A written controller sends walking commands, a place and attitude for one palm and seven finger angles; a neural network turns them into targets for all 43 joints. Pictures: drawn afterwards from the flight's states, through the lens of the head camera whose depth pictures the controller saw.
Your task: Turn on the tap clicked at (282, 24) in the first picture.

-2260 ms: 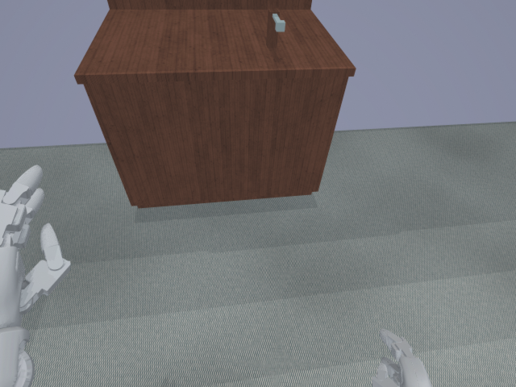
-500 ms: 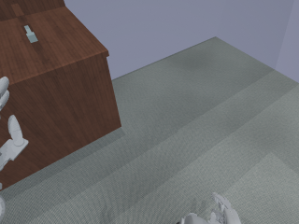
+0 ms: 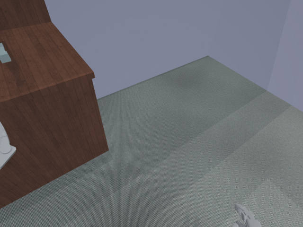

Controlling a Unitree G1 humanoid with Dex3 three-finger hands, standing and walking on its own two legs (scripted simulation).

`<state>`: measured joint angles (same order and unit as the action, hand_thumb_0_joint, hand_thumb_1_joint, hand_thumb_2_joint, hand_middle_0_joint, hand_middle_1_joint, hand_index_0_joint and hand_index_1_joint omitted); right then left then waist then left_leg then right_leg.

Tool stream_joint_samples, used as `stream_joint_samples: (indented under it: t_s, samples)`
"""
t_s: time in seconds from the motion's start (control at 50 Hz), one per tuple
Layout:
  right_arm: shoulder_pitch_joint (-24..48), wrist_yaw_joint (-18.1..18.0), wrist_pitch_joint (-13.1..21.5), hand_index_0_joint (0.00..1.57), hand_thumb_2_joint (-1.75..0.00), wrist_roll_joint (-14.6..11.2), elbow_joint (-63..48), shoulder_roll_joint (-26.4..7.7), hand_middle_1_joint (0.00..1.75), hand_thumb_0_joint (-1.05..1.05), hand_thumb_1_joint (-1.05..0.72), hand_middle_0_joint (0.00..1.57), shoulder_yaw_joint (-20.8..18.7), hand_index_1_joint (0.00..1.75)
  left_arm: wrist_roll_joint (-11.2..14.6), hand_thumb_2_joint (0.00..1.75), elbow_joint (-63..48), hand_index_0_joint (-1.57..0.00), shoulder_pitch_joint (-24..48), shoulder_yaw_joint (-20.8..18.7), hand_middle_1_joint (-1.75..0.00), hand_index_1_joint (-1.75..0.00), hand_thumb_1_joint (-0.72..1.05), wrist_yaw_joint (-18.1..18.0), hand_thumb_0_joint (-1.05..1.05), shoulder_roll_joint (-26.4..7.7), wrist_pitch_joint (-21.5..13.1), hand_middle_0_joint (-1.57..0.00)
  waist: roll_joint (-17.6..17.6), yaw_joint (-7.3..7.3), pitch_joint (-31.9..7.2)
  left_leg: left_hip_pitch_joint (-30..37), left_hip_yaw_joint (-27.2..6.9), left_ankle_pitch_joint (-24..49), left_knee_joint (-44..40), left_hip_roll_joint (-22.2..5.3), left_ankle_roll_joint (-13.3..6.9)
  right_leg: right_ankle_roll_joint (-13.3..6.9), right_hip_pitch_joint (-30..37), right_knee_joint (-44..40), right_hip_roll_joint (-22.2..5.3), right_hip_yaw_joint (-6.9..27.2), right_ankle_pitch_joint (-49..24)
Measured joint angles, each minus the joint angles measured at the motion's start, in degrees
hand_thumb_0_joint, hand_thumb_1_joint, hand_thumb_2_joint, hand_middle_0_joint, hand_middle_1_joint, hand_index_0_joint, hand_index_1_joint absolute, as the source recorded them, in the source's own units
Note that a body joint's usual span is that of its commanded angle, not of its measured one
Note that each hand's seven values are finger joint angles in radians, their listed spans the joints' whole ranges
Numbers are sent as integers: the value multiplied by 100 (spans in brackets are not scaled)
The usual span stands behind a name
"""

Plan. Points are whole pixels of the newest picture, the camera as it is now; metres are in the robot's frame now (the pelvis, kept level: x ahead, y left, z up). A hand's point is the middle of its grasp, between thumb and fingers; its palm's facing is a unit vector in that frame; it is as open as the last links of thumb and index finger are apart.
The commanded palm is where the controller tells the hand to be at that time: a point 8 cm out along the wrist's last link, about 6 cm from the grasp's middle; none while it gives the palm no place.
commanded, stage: turn to face it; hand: left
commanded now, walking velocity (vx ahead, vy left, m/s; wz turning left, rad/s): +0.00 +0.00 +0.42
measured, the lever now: (4, 57) +0.61 +0.54 +0.12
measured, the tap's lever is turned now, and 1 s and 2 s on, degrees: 0 0 0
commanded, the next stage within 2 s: take the last steps up to it in 0.30 s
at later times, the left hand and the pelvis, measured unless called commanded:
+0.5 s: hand out of the picture +0.09 +0.25 +0.18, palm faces +0.62 -0.71 -0.34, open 7.4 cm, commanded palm +0.03 +0.27 +0.20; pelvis -0.06 -0.04 +0.01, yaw +13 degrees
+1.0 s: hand out of the picture +0.07 +0.24 +0.18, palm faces +0.61 -0.67 -0.42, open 7.4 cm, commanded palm +0.01 +0.26 +0.20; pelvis -0.08 -0.05 +0.01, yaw +14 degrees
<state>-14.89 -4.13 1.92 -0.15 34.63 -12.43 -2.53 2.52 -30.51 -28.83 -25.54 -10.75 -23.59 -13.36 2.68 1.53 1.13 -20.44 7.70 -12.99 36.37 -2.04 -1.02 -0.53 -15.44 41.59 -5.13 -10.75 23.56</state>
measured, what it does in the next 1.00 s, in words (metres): steps on the spot: right foot, then left foot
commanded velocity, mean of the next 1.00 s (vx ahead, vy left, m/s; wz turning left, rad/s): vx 0.19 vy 0.02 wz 0.14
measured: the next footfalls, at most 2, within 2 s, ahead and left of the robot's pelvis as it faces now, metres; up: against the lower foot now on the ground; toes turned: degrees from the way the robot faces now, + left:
right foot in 0.26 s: +0.01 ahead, -0.16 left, +0.00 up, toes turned +4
left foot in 0.58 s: -0.06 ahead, +0.10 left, +0.00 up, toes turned +20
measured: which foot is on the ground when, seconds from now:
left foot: down 0.00-0.30, up 0.32-0.56, down 0.58-0.94, up 0.96-1.00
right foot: up 0.00-0.24, down 0.26-0.58, up 0.60-0.92, down 0.94-1.00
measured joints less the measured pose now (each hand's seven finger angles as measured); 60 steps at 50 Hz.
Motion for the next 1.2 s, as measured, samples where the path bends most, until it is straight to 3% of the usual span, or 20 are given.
stream_joint_samples:
  t_s: [0.06,0.14,0.24,0.32,0.38,0.44,0.5,0.56,0.6,0.66,0.72,0.82,0.92,0.96,1.0,1.04,1.08,1.12,1.2]
  samples:
    - [81,26,100,20,-90,85,58,149,30,1,-91,20,119,30,-69,90,336,-21,336,339,-30,-30,89,79,1,357,171,-21,-74,-87,4,-98,-223,-127,96,15,-105,248,-192,529,195,457,696]
    - [335,162,331,20,-90,102,-21,338,30,1,-91,20,288,30,-129,90,-17,-21,586,646,-30,-30,89,148,2,455,290,-21,-279,-188,253,-258,-633,95,35,-52,-53,302,-169,249,343,699,607]
    - [642,270,439,21,-90,70,-248,512,30,1,-90,21,407,30,-14,90,-589,-21,380,355,-30,-30,89,155,2,88,141,-21,-484,-285,357,-465,-873,375,-97,-93,64,319,94,-468,415,759,324]
    - [712,281,292,21,-90,-8,-261,427,30,1,-90,21,404,30,42,90,-236,-21,358,265,-30,-30,89,185,1,91,158,-21,-833,-316,328,-510,-1085,404,-144,-137,148,186,308,-1002,535,570,-758]
    - [543,225,129,21,-90,-64,-73,309,31,1,-90,21,381,30,69,90,118,-22,271,398,-30,-30,89,205,1,263,334,-21,-673,-354,73,-720,-909,-639,1062,64,213,122,254,-894,291,564,-631]
    - [331,111,52,21,-90,-21,116,118,31,1,-90,21,344,30,-1,90,488,-21,247,588,-30,-30,89,201,1,507,432,-21,-470,-317,-151,-616,-662,-918,1639,97,242,153,236,-963,60,509,-649]
    - [167,-16,34,21,-90,27,224,-71,30,1,-90,21,256,30,-97,90,637,-21,406,796,-30,-30,89,183,1,610,451,-21,-321,-247,-208,-200,-485,-966,1109,-15,177,193,179,-974,-84,306,-696]
    - [85,-91,56,21,-90,51,211,-236,30,1,-91,21,136,30,-145,90,339,-22,463,882,-30,-30,89,136,1,600,418,-21,-235,-217,-154,402,-356,-814,47,-86,98,253,-7,-799,-148,166,-678]
    - [144,-141,78,21,-90,38,161,-199,30,1,-91,21,65,30,-127,90,47,-22,455,761,-30,-30,89,78,1,463,363,-21,-16,-211,16,526,-243,-489,-221,28,27,269,-234,-349,-249,324,-415]
    - [188,-109,198,20,-90,45,81,-27,30,1,-91,20,51,30,-196,90,-49,-21,367,531,-30,-30,89,16,2,257,199,-21,-34,-171,115,533,-192,-457,-215,-40,-31,205,-778,1143,63,597,503]
    - [111,15,336,20,-90,-1,105,160,30,1,-91,20,106,30,-219,90,-12,-21,335,431,-30,-30,89,61,2,120,92,-21,-241,-78,14,590,-312,-264,-524,-144,-60,221,-1117,1824,256,545,306]
    - [20,94,349,21,-90,-32,173,364,30,1,-91,21,284,30,-169,90,205,-21,113,404,-30,-30,89,146,1,202,-22,-21,-467,-111,-208,691,-238,-68,-879,-199,-17,278,-1027,993,243,459,-107]
    - [3,26,267,21,-90,19,217,441,31,1,-90,21,419,30,-187,90,702,-21,97,501,-30,-30,89,187,1,272,210,-21,-557,-189,-287,606,-140,-260,-575,-193,66,263,-222,-591,293,284,-97]
    - [48,19,224,21,-90,32,244,388,31,1,-90,21,415,30,-246,90,809,-21,267,585,-30,-30,89,186,1,315,314,-21,-608,-228,-244,340,-182,-804,65,-248,26,32,-87,-904,359,249,-614]
    - [140,21,177,21,-90,46,407,263,31,1,-90,21,368,30,-257,90,857,-21,518,774,-30,-30,89,206,1,461,388,-21,-642,-247,-137,-112,-434,-1252,1274,-161,39,-200,-108,-706,355,154,-725]
    - [194,58,153,21,-90,66,535,144,31,1,-90,21,322,30,-252,90,829,-22,601,882,-30,-30,89,236,1,593,336,-21,-553,-276,-81,-508,-520,-1031,2284,-61,118,-268,-1,-803,317,153,-697]
    - [224,66,106,21,-90,60,532,48,31,1,-90,21,276,30,-244,90,699,-22,481,863,-30,-30,89,264,1,616,255,-21,-446,-237,-74,-777,-506,-737,2744,-72,179,-263,115,-1050,300,192,-776]
    - [222,44,83,21,-90,55,450,-33,30,1,-90,21,214,30,-237,90,563,-22,330,783,-30,-30,88,275,1,523,148,-21,-357,-145,-75,-908,-461,-504,2659,-144,205,-246,225,-1322,278,191,-889]
    - [148,-7,98,21,-90,47,241,-183,30,1,-91,21,65,30,-202,90,373,-22,155,578,-30,-30,88,235,1,246,-9,-21,-228,-45,-64,-748,-296,-320,1491,-281,172,-203,367,-1647,210,153,-972]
